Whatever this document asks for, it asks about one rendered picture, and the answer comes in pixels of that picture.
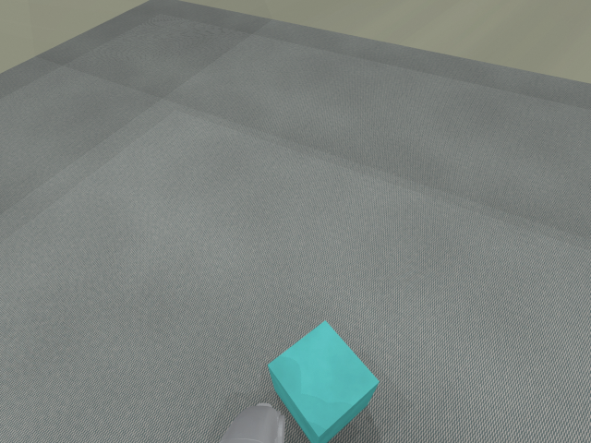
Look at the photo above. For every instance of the robot left thigh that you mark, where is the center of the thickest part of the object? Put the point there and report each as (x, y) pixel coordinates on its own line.
(256, 424)

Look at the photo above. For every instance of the carton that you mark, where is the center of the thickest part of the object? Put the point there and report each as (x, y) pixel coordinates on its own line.
(322, 383)

